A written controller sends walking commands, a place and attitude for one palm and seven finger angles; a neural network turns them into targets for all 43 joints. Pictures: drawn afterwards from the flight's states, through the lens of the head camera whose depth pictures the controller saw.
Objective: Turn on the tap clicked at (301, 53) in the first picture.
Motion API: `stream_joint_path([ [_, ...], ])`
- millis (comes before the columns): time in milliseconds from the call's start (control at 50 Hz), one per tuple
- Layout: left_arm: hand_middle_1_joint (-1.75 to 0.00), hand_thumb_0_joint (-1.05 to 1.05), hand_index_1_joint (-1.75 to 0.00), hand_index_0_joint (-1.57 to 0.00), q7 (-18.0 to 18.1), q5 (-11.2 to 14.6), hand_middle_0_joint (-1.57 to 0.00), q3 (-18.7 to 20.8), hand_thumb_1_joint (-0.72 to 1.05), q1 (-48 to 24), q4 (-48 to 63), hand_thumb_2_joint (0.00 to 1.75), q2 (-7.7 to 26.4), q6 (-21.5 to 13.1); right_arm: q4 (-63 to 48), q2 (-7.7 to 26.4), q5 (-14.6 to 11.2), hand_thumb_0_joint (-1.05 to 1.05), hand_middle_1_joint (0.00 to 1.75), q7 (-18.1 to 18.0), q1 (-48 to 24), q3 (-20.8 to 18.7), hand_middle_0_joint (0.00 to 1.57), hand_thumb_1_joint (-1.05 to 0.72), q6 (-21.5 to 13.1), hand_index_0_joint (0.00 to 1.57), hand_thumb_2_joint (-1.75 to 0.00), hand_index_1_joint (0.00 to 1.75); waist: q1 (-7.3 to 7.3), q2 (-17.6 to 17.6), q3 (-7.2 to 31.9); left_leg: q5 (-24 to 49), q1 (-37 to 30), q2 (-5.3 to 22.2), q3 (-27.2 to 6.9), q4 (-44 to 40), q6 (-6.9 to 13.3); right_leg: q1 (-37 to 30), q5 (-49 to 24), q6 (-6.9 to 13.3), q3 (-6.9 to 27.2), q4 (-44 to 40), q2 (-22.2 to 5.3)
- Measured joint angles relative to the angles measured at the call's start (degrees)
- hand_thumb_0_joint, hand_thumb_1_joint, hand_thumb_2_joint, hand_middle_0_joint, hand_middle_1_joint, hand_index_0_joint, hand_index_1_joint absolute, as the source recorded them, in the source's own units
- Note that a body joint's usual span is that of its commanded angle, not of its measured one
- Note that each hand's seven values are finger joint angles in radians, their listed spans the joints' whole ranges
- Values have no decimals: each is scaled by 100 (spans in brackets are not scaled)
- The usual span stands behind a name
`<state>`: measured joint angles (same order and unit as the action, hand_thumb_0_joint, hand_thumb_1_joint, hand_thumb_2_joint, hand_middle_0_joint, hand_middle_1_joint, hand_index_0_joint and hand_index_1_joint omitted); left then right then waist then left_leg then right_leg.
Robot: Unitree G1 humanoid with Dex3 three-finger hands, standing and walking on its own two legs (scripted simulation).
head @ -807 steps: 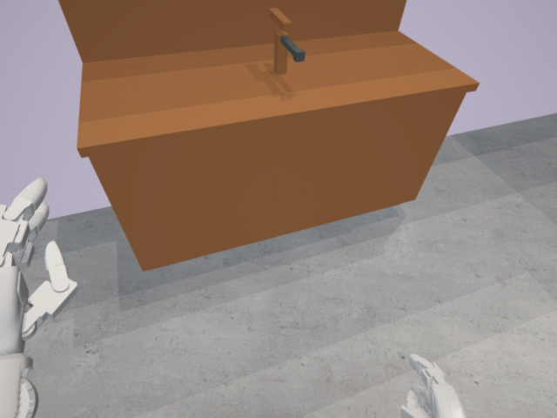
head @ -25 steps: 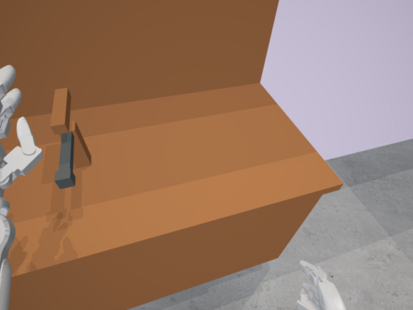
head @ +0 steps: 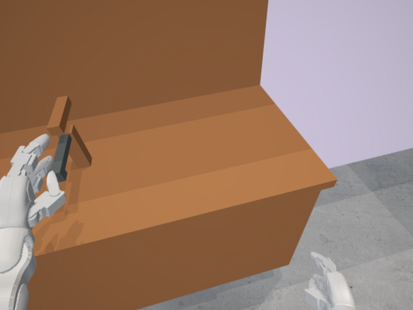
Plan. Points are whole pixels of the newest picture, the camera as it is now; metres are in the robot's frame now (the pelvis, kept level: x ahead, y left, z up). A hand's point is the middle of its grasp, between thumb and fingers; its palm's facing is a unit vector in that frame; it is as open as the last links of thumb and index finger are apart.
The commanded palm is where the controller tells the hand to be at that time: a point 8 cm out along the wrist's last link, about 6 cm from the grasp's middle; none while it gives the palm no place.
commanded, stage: turn the palm inward beside the body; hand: left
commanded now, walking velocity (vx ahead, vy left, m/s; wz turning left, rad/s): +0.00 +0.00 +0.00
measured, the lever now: (57, 174) +0.35 +0.38 +0.08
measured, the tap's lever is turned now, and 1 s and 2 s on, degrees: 0 0 0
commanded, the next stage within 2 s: reach beside the lever's end, fingers flat in 1.56 s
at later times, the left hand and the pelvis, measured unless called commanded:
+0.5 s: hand (69, 201) +0.23 +0.25 +0.16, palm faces +0.42 -0.88 -0.22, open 7.4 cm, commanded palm +0.18 +0.30 +0.16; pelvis +0.05 +0.01 +0.00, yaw -1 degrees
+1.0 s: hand (53, 236) +0.18 +0.27 +0.13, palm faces +0.50 -0.86 -0.14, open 7.4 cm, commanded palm +0.13 +0.30 +0.15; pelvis +0.00 +0.03 +0.00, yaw +0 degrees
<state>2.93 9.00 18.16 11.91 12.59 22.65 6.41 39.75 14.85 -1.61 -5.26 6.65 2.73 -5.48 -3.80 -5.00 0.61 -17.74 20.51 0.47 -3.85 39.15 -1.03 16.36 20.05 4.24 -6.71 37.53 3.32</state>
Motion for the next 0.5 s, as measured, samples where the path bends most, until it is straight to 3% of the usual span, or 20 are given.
stream_joint_path([
  [40, -30, 2, -30, -21, -9, 97, -20, 45, 90, 223, 130, 90, -27, -52, -26, -42, 9, 2, 30, 9, -19, -61, 20, -91, -21, 20, -90, 30, 52, 18, 29, 35, 34, -4, 26, -41, -17, 94, 36, 12, 71, 41, 21],
  [160, -30, 2, -30, -21, 192, 274, -21, 396, 89, 1072, 961, 90, -238, -780, -62, -109, 17, 2, 30, 126, 300, -214, 20, -91, -160, 20, -90, 30, 52, 340, 271, -155, 107, 17, 132, -24, -96, 253, 253, 135, 198, 169, 49],
  [240, -30, 2, -30, -21, 161, 331, -21, 479, 89, 1476, 1096, 90, -404, -740, -119, 51, -28, 2, 30, 117, 511, -260, 20, -91, -236, 20, -90, 30, 34, 328, 391, -253, 57, -30, 153, 0, -31, 179, 367, 91, 212, 165, 3],
  [320, -30, 2, -30, -21, 71, 371, -20, 329, 89, 1672, 1076, 90, -544, -596, -188, 151, -49, 2, 30, 35, 557, -309, 20, -91, -326, 20, -90, 30, 24, 279, 389, -282, 35, -88, 182, -1, 36, 140, 418, 42, 195, 165, -68],
  [500, -30, 2, -30, -21, 291, 273, -20, -97, 89, 1880, 1494, 90, -729, -1050, -333, -29, 0, 2, 30, 91, 481, -277, 20, -91, -515, 20, -90, 30, -19, 316, 423, -294, 113, -143, 204, 81, 58, 210, 402, -10, 189, 246, -137],
])
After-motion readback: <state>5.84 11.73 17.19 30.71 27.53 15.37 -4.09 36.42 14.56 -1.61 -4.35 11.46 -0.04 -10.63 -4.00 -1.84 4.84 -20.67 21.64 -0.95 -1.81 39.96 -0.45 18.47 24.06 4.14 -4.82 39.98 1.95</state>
